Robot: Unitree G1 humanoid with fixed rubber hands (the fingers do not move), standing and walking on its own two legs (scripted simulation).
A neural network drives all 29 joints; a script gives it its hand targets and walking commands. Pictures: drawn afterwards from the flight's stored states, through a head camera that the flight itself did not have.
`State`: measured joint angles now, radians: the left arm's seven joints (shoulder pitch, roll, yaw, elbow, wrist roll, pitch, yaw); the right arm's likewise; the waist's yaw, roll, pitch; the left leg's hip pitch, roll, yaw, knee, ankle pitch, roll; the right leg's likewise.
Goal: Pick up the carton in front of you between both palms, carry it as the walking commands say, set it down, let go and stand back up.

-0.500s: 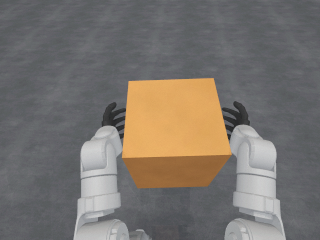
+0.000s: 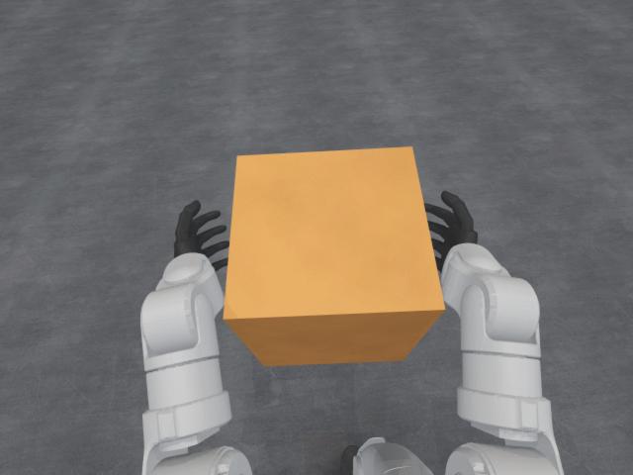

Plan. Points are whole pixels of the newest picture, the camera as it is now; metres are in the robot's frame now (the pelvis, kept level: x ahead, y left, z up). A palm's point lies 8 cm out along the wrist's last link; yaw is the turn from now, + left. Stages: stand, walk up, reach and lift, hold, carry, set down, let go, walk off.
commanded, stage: carry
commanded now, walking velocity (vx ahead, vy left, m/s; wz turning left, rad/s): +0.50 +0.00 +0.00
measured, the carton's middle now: (329, 269) +0.36 -0.03 +0.04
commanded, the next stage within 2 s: none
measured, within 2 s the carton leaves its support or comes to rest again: neither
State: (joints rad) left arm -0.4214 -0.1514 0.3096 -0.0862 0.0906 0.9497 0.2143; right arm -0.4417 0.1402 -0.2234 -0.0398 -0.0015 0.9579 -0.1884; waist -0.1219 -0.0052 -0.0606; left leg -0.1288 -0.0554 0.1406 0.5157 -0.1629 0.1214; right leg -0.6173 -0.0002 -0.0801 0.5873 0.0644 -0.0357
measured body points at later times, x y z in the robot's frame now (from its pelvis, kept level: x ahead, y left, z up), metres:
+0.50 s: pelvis +0.32 +0.05 -0.03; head +0.35 +0.05 +0.42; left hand +0.66 +0.21 +0.05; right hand +0.67 -0.10 +0.05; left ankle +0.42 +0.15 -0.76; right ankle +0.20 -0.06 -0.76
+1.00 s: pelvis +0.66 +0.04 -0.04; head +0.63 +0.04 +0.41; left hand +0.90 +0.20 +0.04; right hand +0.90 -0.10 +0.04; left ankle +0.44 +0.14 -0.74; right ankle +0.79 -0.04 -0.76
